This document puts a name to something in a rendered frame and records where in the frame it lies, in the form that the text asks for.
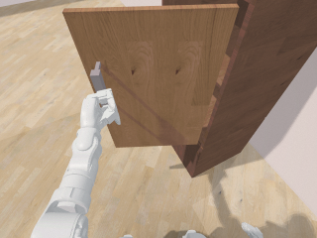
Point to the right robot shin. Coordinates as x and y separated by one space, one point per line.
191 231

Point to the robot left upper arm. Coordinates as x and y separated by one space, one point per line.
62 225

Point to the cupboard door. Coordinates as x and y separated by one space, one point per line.
161 63

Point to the handle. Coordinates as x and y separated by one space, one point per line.
97 79

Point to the left robot forearm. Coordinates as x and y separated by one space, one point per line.
73 194

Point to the left robot hand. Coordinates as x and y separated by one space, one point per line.
92 115

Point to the right robot hand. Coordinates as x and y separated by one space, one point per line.
253 232

